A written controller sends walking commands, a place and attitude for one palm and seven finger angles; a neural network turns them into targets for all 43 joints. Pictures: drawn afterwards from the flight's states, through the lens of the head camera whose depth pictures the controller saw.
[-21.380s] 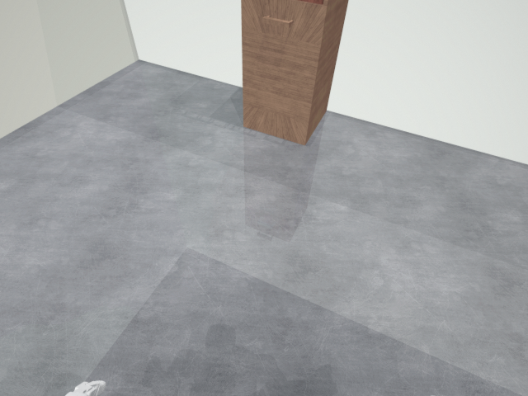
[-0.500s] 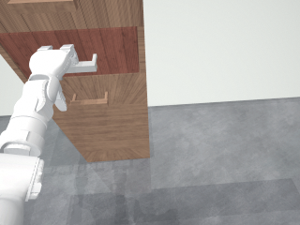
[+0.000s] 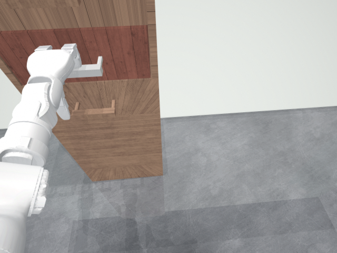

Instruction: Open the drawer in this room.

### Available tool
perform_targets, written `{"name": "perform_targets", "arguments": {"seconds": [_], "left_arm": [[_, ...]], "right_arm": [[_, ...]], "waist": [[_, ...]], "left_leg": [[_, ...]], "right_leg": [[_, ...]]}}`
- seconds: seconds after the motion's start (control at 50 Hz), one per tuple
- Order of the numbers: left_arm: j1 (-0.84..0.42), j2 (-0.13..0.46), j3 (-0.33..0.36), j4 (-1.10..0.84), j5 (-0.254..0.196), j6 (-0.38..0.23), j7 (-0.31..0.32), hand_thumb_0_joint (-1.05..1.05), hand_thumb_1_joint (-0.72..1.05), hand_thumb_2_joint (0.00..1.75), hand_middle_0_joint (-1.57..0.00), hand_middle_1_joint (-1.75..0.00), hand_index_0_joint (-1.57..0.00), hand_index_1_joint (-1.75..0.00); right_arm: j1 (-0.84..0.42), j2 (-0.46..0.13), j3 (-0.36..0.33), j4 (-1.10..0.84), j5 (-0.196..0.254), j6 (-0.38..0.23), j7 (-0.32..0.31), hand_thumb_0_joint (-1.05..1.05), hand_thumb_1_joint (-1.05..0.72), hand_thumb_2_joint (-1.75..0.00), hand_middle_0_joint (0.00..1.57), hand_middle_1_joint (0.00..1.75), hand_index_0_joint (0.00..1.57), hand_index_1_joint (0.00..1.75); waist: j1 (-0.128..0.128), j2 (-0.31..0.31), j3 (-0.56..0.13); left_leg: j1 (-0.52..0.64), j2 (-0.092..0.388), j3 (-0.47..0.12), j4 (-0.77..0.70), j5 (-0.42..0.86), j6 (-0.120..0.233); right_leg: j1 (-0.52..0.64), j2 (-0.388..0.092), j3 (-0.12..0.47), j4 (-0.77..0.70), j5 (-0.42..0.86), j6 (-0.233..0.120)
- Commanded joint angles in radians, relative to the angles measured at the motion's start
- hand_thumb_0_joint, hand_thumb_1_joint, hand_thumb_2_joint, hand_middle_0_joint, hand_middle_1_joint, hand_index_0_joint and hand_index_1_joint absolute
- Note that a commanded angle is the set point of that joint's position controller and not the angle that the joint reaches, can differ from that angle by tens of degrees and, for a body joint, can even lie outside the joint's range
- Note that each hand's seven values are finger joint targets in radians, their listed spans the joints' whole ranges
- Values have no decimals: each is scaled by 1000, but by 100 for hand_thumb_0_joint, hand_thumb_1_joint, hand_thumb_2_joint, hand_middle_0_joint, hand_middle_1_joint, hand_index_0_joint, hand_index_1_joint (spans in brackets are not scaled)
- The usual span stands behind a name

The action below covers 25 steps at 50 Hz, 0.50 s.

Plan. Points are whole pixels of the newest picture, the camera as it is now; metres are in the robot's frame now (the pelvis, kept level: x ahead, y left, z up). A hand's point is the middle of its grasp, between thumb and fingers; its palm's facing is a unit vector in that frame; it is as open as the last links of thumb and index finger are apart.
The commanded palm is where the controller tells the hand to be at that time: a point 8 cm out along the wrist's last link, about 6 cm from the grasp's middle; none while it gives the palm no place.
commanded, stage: lower the fingers behind the handle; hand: left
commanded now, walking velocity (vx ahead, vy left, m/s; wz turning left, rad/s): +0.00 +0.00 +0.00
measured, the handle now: (76, 66) +0.56 +0.25 +0.12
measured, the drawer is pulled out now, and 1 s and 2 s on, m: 0.00 0.00 0.00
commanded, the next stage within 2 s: lift the fingers back up to retry in 0.38 s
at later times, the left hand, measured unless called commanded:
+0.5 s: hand (62, 85) +0.48 +0.25 +0.13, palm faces +0.03 +0.01 -1.00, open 14.1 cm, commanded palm +0.45 +0.25 +0.16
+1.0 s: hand (52, 69) +0.48 +0.26 +0.17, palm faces +0.06 +0.00 -1.00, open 13.8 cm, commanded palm +0.46 +0.26 +0.23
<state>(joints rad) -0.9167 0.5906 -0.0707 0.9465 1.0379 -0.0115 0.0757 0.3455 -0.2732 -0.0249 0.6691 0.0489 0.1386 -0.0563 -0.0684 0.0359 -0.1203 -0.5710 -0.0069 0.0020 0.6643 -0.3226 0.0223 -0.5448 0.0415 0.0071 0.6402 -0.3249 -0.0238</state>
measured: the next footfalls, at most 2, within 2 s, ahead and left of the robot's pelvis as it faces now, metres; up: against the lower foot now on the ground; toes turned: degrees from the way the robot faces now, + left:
none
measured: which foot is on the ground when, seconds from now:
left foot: down 0.00-1.00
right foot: down 0.00-1.00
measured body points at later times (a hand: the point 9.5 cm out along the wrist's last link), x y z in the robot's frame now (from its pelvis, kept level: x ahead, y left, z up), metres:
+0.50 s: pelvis +0.00 +0.01 +0.00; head +0.05 +0.00 +0.45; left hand +0.47 +0.25 +0.18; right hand +0.05 -0.26 -0.13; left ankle -0.01 +0.11 -0.72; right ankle -0.01 -0.11 -0.72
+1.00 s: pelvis +0.01 +0.01 +0.01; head +0.05 -0.01 +0.46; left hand +0.47 +0.26 +0.23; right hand +0.09 -0.26 -0.12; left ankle -0.01 +0.11 -0.72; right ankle -0.01 -0.11 -0.72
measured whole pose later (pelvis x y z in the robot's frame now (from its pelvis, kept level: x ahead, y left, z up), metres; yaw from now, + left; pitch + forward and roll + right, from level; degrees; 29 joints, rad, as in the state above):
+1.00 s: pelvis +0.01 +0.01 +0.01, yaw +0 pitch +10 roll -1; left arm -0.85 0.59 -0.06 0.77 0.99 0.02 -0.01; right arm 0.30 -0.27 -0.02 0.68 0.06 0.13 -0.05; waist -0.05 0.06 -0.11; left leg -0.46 -0.02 0.01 0.60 -0.32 0.04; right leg -0.43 0.03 0.01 0.57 -0.32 -0.01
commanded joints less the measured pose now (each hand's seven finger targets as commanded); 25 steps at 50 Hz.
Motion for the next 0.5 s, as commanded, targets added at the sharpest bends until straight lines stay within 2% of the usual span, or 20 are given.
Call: {"name": "perform_targets", "arguments": {"seconds": [0.0,0.02,0.04,0.1,0.14,0.16,0.18,0.3,0.34,0.4,0.44,0.46,0.48], "left_arm": [[-292,178,24,-76,-2,1,-9,0,-50,30,-30,-120,-30,-120],[-296,198,35,-70,3,1,-4,0,-50,30,-30,-120,-30,-120],[-281,179,23,-72,4,6,-3,0,-50,30,-30,-120,-30,-120],[-279,188,39,-101,2,1,-1,0,-50,30,-30,-120,-30,-120],[-272,165,22,-107,0,3,3,0,-50,30,-30,-120,-30,-120],[-262,177,34,-107,0,1,4,0,-50,30,-30,-120,-30,-120],[-256,168,26,-99,3,4,5,0,-50,30,-30,-120,-30,-120],[-310,162,20,-113,2,11,15,0,-50,30,-30,-120,-30,-120],[-275,192,51,-100,3,13,17,0,-50,30,-30,-120,-30,-120],[-287,160,30,-120,2,13,12,0,-50,30,-30,-120,-30,-120],[-273,181,43,-112,5,16,15,0,-50,30,-30,-120,-30,-120],[-254,172,37,-105,9,21,14,0,-50,30,-30,-120,-30,-120],[-293,150,15,-136,2,21,13,0,-50,30,-30,-120,-30,-120]], "right_arm": [[62,-150,-53,-88,-6,-21,-6,0,-90,-90,20,30,20,30],[63,-149,-53,-86,-4,-21,-8,0,-90,-90,20,30,20,30],[60,-146,-53,-91,-4,-22,-8,0,-90,-90,20,30,20,30],[62,-147,-56,-92,-6,-22,-6,0,-90,-90,20,30,20,30],[57,-142,-54,-92,-4,-24,-4,0,-90,-90,20,30,20,30],[57,-142,-54,-93,-5,-24,-4,0,-90,-90,20,30,20,30],[52,-142,-54,-95,-4,-23,-4,0,-90,-90,20,30,20,30],[53,-147,-54,-89,-5,-32,-5,0,-90,-90,20,30,20,30],[55,-144,-53,-92,-5,-33,-5,0,-90,-90,20,30,20,30],[53,-141,-54,-93,-8,-32,-3,0,-90,-90,20,30,20,30],[49,-142,-51,-95,-7,-29,-2,0,-90,-90,20,30,20,30],[45,-139,-50,-100,-6,-27,-2,0,-90,-90,20,30,20,30],[37,-137,-49,-102,-5,-28,-1,0,-90,-90,20,30,20,30]], "waist": [[-27,-54,-247],[-25,-62,-255],[-23,-43,-251],[-14,-36,-272],[-15,-14,-256],[-8,-18,-258],[-14,-20,-237],[-26,-43,-230],[-7,-43,-265],[-13,-34,-275],[-5,-32,-270],[-3,-22,-259],[-11,-12,-259]], "left_leg": [[146,-10,28,-46,243,35],[139,-10,26,-47,235,35],[144,-12,30,-46,232,36],[163,-10,25,-49,260,35],[172,-7,25,-50,256,34],[169,-8,23,-53,257,33],[170,-6,23,-56,244,33],[178,-3,16,-61,237,36],[179,-5,16,-59,257,34],[201,-3,18,-55,282,34],[191,-5,18,-53,279,32],[191,-7,19,-53,285,32],[205,-2,16,-57,285,30]], "right_leg": [[118,0,-1,-87,253,-5],[119,0,2,-83,245,-2],[115,0,1,-84,241,-3],[126,3,-2,-82,252,-8],[104,5,-7,-79,239,-8],[110,5,-8,-79,236,-9],[96,6,-10,-82,221,-9],[81,7,-12,-90,202,-9],[109,6,-12,-78,223,-9],[102,6,-15,-79,237,-9],[105,6,-14,-73,240,-9],[101,6,-14,-74,244,-11],[92,6,-18,-75,237,-10]]}}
